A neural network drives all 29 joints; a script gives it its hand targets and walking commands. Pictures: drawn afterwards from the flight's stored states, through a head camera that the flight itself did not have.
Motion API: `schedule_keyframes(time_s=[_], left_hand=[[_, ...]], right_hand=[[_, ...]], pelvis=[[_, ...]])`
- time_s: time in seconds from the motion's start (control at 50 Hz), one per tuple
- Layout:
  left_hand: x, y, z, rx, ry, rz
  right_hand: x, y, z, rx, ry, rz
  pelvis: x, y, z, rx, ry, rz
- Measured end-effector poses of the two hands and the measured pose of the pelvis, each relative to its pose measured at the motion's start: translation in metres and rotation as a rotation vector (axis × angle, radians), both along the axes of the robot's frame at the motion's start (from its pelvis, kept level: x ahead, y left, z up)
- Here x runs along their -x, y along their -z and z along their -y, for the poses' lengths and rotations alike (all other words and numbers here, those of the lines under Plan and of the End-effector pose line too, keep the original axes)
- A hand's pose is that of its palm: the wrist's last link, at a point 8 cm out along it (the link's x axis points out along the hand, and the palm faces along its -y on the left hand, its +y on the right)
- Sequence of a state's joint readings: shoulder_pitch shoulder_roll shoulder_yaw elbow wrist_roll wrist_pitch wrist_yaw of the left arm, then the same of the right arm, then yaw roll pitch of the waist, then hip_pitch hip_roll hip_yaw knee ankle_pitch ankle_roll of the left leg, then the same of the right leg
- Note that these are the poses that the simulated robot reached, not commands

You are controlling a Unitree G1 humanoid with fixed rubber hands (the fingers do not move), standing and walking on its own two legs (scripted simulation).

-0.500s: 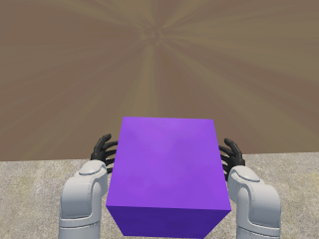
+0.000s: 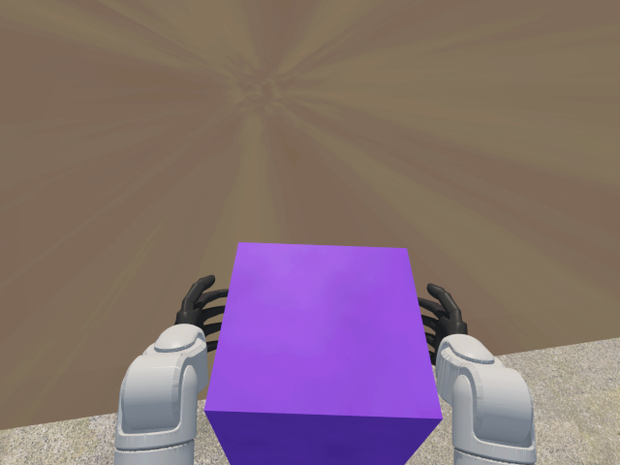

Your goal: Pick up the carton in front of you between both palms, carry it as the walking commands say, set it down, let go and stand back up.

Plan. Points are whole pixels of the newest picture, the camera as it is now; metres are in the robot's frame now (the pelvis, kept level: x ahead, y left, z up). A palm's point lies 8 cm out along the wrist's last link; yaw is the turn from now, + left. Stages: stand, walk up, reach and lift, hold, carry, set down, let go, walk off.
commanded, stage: carry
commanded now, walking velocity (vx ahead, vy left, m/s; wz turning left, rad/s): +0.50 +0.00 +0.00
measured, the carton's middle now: (317, 366) +0.26 -0.01 -0.01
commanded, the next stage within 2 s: none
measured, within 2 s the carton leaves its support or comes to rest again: neither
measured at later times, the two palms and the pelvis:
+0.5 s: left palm (231, 94) +0.67 +0.13 +0.14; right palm (400, 92) +0.70 -0.17 +0.13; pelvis +0.32 -0.05 -0.01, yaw +3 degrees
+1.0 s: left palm (255, 15) +1.06 +0.12 +0.12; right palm (379, 25) +1.03 -0.18 +0.12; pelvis +0.65 -0.01 +0.01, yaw +1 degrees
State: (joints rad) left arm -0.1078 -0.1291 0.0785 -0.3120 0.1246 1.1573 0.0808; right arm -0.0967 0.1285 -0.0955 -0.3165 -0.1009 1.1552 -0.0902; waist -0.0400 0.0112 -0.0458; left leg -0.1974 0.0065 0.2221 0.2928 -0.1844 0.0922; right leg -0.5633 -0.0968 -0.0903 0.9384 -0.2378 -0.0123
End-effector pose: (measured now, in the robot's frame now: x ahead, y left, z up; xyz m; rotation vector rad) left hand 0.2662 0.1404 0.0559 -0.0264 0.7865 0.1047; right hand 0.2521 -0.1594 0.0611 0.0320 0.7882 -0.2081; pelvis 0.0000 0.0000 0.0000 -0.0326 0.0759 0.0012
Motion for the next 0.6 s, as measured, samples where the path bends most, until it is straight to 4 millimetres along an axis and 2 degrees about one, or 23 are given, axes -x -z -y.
schedule_keyframes(time_s=[0.08, 0.16, 0.22, 0.3, 0.36, 0.46, 0.6], left_hand=[[-0.047, -0.012, -0.005, 0.003, -0.03, 0.052], [-0.103, -0.025, -0.006, 0.009, -0.076, 0.124], [-0.156, -0.036, -0.001, 0.011, -0.107, 0.188], [-0.237, -0.049, 0.007, -0.027, -0.117, 0.256], [-0.289, -0.056, 0.009, -0.063, -0.123, 0.204], [-0.37, -0.072, 0.009, -0.077, -0.13, 0.138], [-0.494, -0.099, 0.01, -0.067, -0.106, 0.145]], right_hand=[[-0.058, -0.014, -0.004, 0.003, -0.03, 0.052], [-0.124, -0.027, -0.006, -0.005, -0.066, 0.125], [-0.182, -0.034, -0.002, -0.026, -0.075, 0.189], [-0.27, -0.038, 0.007, -0.03, -0.114, 0.256], [-0.331, -0.044, 0.009, -0.015, -0.162, 0.207], [-0.419, -0.062, 0.008, -0.02, -0.179, 0.143], [-0.533, -0.088, 0.009, -0.018, -0.149, 0.149]], pelvis=[[-0.053, -0.001, 0.003, 0.006, -0.012, -0.002], [-0.11, 0.006, 0.012, -0.004, -0.022, 0.006], [-0.156, 0.018, 0.02, -0.017, -0.033, 0.013], [-0.215, 0.038, 0.035, -0.013, -0.059, 0.034], [-0.245, 0.033, 0.043, -0.023, -0.064, 0.028], [-0.296, 0.017, 0.051, -0.044, -0.058, 0.005], [-0.383, 0.011, 0.044, -0.052, -0.037, -0.022]])
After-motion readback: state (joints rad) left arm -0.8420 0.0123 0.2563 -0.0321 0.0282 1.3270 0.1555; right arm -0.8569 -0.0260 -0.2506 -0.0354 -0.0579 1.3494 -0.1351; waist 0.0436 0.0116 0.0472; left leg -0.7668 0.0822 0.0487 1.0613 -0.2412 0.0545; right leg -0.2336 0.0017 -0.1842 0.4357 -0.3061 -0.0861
